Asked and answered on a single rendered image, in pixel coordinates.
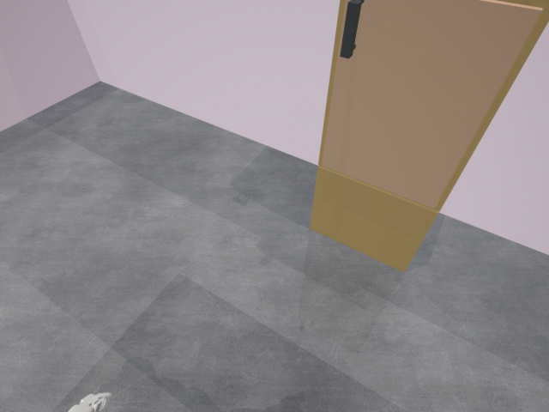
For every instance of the left robot hand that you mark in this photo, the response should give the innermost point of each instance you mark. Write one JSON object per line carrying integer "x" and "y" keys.
{"x": 93, "y": 403}

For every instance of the cupboard door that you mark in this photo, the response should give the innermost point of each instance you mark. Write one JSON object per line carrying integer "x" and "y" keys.
{"x": 407, "y": 103}

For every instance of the handle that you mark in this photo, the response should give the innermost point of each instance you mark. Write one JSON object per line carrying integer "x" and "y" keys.
{"x": 350, "y": 29}

